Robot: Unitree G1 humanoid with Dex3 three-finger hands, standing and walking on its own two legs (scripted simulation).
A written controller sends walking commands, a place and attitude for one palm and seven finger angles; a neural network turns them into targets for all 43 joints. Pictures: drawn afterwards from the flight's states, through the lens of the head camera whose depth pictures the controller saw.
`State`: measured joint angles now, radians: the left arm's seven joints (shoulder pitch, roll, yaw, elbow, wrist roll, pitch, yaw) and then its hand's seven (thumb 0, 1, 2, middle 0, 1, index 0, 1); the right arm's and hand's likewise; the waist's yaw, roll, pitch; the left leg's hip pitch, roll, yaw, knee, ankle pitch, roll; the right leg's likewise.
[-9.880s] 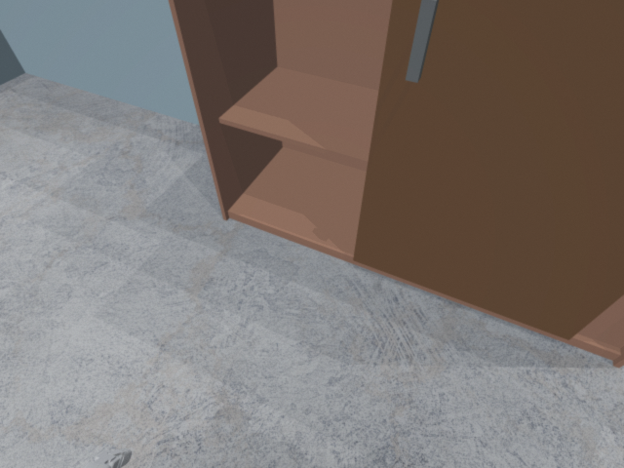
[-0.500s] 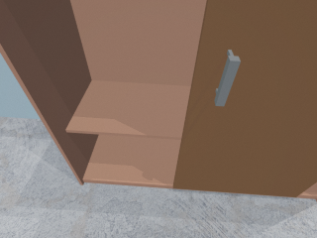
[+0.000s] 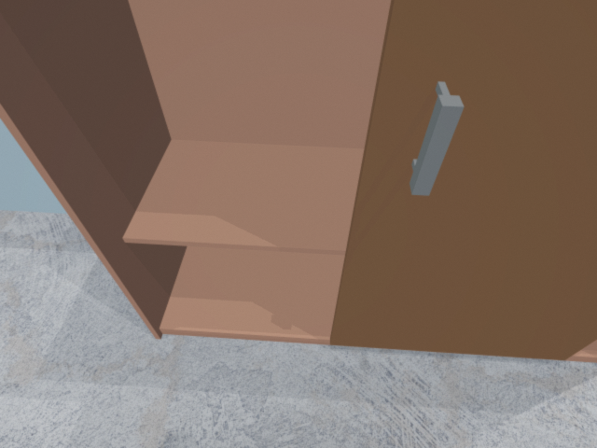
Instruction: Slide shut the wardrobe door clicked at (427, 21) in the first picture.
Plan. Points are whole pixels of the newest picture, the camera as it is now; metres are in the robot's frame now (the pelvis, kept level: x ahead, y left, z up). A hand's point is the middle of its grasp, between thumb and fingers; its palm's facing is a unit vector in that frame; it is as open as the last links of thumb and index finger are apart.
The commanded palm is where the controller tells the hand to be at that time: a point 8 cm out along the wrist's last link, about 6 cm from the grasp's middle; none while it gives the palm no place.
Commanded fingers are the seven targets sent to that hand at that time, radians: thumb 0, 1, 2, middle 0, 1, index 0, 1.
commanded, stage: look again from close up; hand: right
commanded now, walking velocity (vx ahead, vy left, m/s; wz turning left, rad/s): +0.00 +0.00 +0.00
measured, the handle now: (430, 140) +0.52 -0.17 +0.15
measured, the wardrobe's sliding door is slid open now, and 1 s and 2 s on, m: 0.60 0.60 0.60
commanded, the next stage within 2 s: raise the hand with hooked fingers in 0.38 s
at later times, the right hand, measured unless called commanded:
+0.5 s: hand out of the picture +0.01 -0.15 -0.18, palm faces +0.04 +0.98 -0.18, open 7.4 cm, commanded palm +0.11 -0.21 -0.07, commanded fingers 0.00 -0.85 -0.88 0.20 0.33 0.20 0.33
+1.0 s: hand out of the picture +0.13 -0.19 -0.01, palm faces +0.17 +0.98 -0.05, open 9.1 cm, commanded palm +0.13 -0.24 +0.01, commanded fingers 0.00 -0.27 -0.63 0.25 0.70 0.25 0.70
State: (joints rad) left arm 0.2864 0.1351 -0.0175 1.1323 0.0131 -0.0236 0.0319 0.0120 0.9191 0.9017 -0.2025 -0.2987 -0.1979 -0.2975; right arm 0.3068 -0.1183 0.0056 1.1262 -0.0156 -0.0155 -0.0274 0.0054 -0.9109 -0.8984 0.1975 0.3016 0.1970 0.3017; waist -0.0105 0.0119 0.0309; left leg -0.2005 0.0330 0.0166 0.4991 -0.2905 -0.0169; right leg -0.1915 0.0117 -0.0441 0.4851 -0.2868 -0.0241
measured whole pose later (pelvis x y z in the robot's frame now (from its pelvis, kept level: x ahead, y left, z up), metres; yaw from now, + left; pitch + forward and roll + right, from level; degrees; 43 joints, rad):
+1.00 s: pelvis -0.04 +0.03 -0.06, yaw -3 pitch +8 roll +1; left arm 0.16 0.26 0.04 0.48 -0.02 -0.23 0.06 0.01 0.91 0.90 -0.20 -0.30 -0.20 -0.30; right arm 0.48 -0.21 -0.21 0.00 0.27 -0.42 0.28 0.02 -0.50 -0.72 0.23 0.57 0.23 0.57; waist -0.06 0.00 -0.10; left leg -0.64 0.00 0.11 0.98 -0.47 0.04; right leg -0.68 -0.03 0.05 1.01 -0.46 0.02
